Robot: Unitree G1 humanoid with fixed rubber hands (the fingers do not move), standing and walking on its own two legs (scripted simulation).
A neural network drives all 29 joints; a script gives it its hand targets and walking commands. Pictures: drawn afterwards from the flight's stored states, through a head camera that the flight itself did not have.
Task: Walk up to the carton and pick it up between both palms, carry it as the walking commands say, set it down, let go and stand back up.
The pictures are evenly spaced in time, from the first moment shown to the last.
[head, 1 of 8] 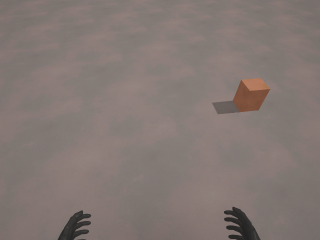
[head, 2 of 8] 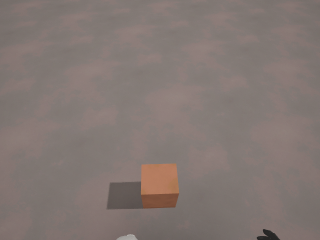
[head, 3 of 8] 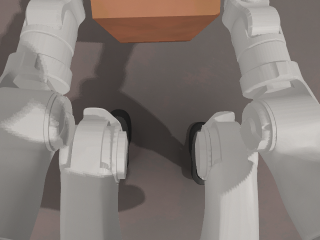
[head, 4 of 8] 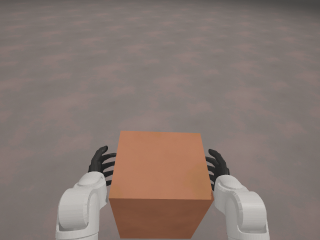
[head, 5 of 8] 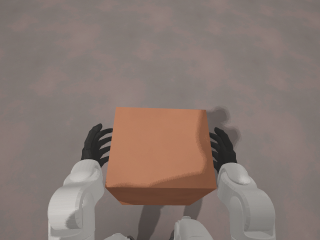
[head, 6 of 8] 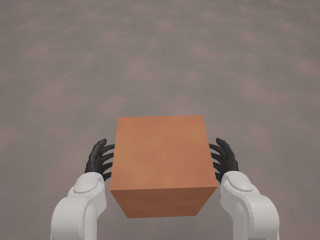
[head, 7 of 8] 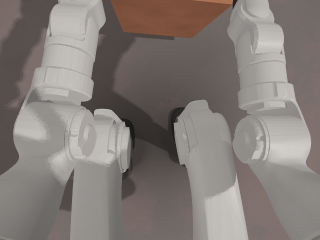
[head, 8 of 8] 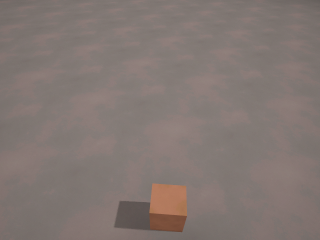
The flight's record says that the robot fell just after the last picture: no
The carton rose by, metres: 0.69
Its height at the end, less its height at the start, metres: +0.00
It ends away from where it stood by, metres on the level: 1.66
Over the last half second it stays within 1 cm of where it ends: yes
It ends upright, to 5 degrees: yes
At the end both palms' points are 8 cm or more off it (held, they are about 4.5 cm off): yes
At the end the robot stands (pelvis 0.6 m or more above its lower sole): yes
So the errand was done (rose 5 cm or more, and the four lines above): yes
